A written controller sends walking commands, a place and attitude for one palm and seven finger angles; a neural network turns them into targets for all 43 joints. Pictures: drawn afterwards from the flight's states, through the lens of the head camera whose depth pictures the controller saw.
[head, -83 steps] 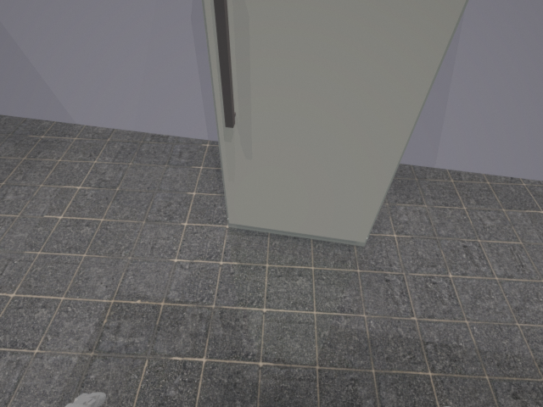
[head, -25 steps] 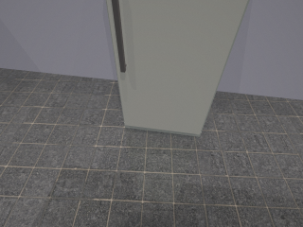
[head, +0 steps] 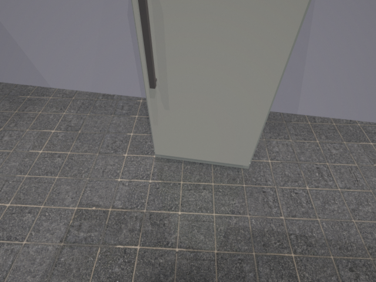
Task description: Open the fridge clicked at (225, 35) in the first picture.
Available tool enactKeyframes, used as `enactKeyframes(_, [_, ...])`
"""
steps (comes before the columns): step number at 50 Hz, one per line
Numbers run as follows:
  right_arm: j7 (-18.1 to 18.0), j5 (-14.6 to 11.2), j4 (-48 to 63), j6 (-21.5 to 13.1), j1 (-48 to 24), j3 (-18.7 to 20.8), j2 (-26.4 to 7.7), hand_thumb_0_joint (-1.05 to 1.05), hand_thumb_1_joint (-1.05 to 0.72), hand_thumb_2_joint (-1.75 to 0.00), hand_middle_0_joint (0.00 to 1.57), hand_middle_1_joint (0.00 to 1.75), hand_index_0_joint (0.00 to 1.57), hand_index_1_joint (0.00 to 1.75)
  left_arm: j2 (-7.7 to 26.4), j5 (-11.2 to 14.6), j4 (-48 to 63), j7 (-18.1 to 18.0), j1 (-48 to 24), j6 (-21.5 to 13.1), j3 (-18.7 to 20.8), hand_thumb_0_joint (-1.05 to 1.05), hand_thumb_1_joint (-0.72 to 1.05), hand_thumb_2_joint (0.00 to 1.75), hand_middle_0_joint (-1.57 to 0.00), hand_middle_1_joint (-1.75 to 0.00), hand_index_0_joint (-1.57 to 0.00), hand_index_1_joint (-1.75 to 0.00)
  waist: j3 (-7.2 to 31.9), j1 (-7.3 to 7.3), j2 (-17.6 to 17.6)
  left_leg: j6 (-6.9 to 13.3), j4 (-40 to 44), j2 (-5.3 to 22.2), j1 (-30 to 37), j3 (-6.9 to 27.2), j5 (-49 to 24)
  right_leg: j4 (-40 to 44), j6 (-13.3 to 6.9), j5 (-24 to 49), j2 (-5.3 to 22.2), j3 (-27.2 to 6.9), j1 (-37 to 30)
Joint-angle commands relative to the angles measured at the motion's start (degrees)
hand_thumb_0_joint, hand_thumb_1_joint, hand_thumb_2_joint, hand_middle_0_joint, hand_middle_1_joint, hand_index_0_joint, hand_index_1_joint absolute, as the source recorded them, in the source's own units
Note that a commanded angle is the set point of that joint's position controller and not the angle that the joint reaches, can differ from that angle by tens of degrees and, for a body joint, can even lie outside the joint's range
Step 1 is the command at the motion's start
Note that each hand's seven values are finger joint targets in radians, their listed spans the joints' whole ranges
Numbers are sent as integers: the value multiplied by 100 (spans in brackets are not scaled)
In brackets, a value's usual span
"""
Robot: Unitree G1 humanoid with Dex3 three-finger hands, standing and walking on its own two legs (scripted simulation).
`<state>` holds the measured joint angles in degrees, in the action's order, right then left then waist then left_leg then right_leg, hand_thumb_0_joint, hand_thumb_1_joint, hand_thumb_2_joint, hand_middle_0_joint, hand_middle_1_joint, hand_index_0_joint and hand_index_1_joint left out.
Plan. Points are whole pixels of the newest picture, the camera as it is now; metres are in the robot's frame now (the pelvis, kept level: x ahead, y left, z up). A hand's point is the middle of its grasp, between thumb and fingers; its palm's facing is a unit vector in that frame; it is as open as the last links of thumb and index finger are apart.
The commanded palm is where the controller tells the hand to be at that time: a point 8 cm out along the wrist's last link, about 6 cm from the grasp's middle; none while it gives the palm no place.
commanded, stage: take the last steps up to it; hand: left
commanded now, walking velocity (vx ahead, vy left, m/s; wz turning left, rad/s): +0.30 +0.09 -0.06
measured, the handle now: (148, 32) +0.92 +0.21 +0.11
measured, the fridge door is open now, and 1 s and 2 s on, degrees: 0 0 0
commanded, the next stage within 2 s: come to a stop and stand still in 1.20 s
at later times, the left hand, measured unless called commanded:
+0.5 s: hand out of the picture +0.10 +0.21 -0.19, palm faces -0.05 -0.99 -0.16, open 7.4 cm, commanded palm none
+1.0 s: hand (122, 227) +0.29 +0.21 -0.18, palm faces +0.02 -0.98 -0.19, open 7.2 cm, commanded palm none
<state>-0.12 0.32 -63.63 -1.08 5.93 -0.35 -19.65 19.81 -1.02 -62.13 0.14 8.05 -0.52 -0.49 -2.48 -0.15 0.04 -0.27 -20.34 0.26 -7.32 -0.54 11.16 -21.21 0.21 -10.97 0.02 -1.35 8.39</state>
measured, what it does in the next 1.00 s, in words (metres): walks ahead: right foot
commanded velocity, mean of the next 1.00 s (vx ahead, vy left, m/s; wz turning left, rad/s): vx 0.29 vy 0.08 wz -0.01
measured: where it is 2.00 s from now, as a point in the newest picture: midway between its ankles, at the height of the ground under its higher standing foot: (174, 259)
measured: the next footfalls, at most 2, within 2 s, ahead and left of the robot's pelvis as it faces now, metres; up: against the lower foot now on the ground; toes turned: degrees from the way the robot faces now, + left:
right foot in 0.70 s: +0.30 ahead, -0.10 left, +0.00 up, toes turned -11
left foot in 1.08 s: +0.42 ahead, +0.16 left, +0.00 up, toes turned +7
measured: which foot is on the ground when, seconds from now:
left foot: down 0.00-0.70, up 0.72-1.00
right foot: down 0.00-0.32, up 0.34-0.68, down 0.70-1.00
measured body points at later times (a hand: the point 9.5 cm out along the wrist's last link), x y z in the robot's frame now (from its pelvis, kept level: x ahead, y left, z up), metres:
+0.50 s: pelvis +0.09 +0.03 -0.01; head +0.11 +0.04 +0.44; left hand +0.11 +0.26 -0.17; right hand -0.02 -0.17 -0.15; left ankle +0.01 +0.12 -0.75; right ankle +0.10 -0.09 -0.68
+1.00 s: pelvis +0.26 +0.02 -0.01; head +0.26 +0.03 +0.44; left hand +0.29 +0.26 -0.17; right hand +0.31 -0.22 -0.15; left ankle +0.34 +0.16 -0.71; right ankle +0.26 -0.09 -0.75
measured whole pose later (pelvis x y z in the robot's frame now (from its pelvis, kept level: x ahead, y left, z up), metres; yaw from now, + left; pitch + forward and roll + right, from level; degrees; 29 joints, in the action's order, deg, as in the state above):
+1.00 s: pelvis +0.26 +0.02 -0.01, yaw -2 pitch -1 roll -1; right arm 0.9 1.2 -58.2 -1.8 13.2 3.4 -9.9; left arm 10.2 -2.1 -60.8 -0.6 16.9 -3.1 3.3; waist -0.2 0.1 -0.1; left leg -0.7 -45.9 7.1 -27.9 -4.4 14.8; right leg -25.2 -0.6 -13.3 2.1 8.7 10.7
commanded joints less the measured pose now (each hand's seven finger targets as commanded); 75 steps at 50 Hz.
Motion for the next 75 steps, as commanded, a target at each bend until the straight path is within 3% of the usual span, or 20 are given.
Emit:
enactKeyframes(1, [-74,21,320,-81,-68,210,-953,0,-90,-90,20,30,20,30,933,38,341,-73,-121,-72,233,0,90,90,-20,-30,-20,-30,603,21,7,123,208,692,172,423,-486,236,-197,746,647,-591,-56])
enactKeyframes(7, [15,105,298,68,519,123,-353,0,-90,-90,20,30,20,30,648,-35,247,-21,658,78,271,0,90,90,-20,-30,-20,-30,-344,-126,565,58,-485,218,-1056,72,1700,710,-456,-2391,830,-1364,349])
enactKeyframes(13, [-1,61,368,-121,1243,191,-8,0,-90,-90,20,30,20,30,507,1,374,-66,974,-59,477,0,90,90,-20,-30,-20,-30,-193,79,532,101,-688,271,-623,-281,1085,203,-888,-1183,1268,-1404,447])
enactKeyframes(16, [-89,122,-60,-188,2680,363,-429,0,-90,-90,20,30,20,30,-310,-28,738,-41,293,-52,332,0,90,90,-20,-30,-20,-30,-606,621,-1749,881,1002,1935,1025,2143,648,-3010,-181,-2022,-173,559,2925])
enactKeyframes(17, [-142,82,-93,-211,2859,303,-234,0,-90,-90,20,30,20,30,-203,-43,872,-56,57,-115,345,0,90,90,-20,-30,-20,-30,-756,604,-1139,1245,936,2225,1195,2368,-117,-3729,-219,-2005,165,189,3406])
enactKeyframes(19, [-184,87,-29,-284,2702,236,60,0,-90,-90,20,30,20,30,-401,-29,768,4,82,-163,361,0,90,90,-20,-30,-20,-30,-647,437,-337,1393,711,2053,1222,1735,-1421,-4286,-189,-1553,512,143,3489])
enactKeyframes(30, [-230,78,-418,-377,2689,250,498,0,-90,-90,20,30,20,30,-885,-18,843,96,-128,-102,383,0,90,90,-20,-30,-20,-30,-657,109,-616,1010,727,1361,436,-1,-2413,-1971,-280,-172,325,844,1785])
enactKeyframes(33, [-208,32,-400,-352,2476,298,378,0,-90,-90,20,30,20,30,-569,-76,424,36,1394,-216,508,0,90,90,-20,-30,-20,-30,152,-599,-232,707,-1251,1110,160,-354,-3291,-1128,-432,166,45,948,-231])
enactKeyframes(34, [-141,-14,-307,-349,2527,299,542,0,-90,-90,20,30,20,30,-124,-124,217,-28,2181,-319,615,0,90,90,-20,-30,-20,-30,682,-871,439,469,-2852,741,-881,-506,-1888,-755,-737,-2,931,-72,-1535])
enactKeyframes(35, [-105,-50,-135,-387,2871,273,863,0,-90,-90,20,30,20,30,461,-76,93,-109,2682,-342,756,0,90,90,-20,-30,-20,-30,1396,-753,1630,208,-4858,-118,-2235,-600,1722,91,-1472,153,2674,-2852,-2439])
enactKeyframes(36, [-106,-11,-38,-305,2476,340,707,0,-90,-90,20,30,20,30,514,44,175,-108,2327,-284,771,0,90,90,-20,-30,-20,-30,1002,-683,891,298,-5629,139,-2523,-27,2041,668,-1652,-936,2866,-3081,-1686])
enactKeyframes(38, [-39,76,135,-183,1835,358,903,0,-90,-90,20,30,20,30,-81,13,460,-157,1233,-255,602,0,90,90,-20,-30,-20,-30,-245,-297,366,302,-5689,643,-2741,171,1163,1082,-1273,-2236,2484,-2256,319])
enactKeyframes(43, [53,137,145,39,2118,341,1165,0,-90,-90,20,30,20,30,-456,-78,477,-155,854,-359,517,0,90,90,-20,-30,-20,-30,-131,232,441,-14,-3994,793,-1820,-210,543,1194,-909,-876,1687,-200,1477])
enactKeyframes(50, [183,100,722,-112,1223,375,887,0,-90,-90,20,30,20,30,-60,-86,412,-67,1010,-314,589,0,90,90,-20,-30,-20,-30,-227,38,673,-29,-1850,503,-1213,-594,345,905,-851,-1183,1627,-36,1098])
enactKeyframes(53, [107,102,546,-198,1881,415,563,0,-90,-90,20,30,20,30,-235,-63,407,-54,1049,-203,569,0,90,90,-20,-30,-20,-30,-84,354,-235,-55,-737,362,268,-680,473,-419,-566,-1321,1111,419,1542])
enactKeyframes(55, [-23,179,422,-196,2761,587,-319,0,-90,-90,20,30,20,30,-798,-28,711,-11,951,-195,449,0,90,90,-20,-30,-20,-30,-13,603,-2097,863,843,2259,841,2190,943,-3554,-126,-2427,-11,1052,2944])
enactKeyframes(59, [-117,104,678,-264,1500,328,423,0,-90,-90,20,30,20,30,-662,-98,445,31,987,-162,482,0,90,90,-20,-30,-20,-30,-174,94,-669,898,986,1761,-252,1058,530,-4674,-143,-950,679,294,2813])
enactKeyframes(69, [-237,93,266,-228,1454,265,532,0,-90,-90,20,30,20,30,-1074,-26,279,-147,1015,5,269,0,90,90,-20,-30,-20,-30,148,-33,-491,892,135,1517,-15,-182,-3434,-1736,51,-349,431,516,1106])
enactKeyframes(72, [-260,26,146,-116,1398,283,659,0,-90,-90,20,30,20,30,-699,-37,159,-216,1291,-13,323,0,90,90,-20,-30,-20,-30,155,-188,-241,437,-517,1209,-276,-216,-2605,-346,23,1233,521,343,193])
enactKeyframes(75, [-210,-42,107,73,1689,342,965,0,-90,-90,20,30,20,30,-215,-6,184,-263,1172,-11,383,0,90,90,-20,-30,-20,-30,244,32,502,-32,-1052,436,-873,-444,163,-704,-707,4005,1699,-587,-71])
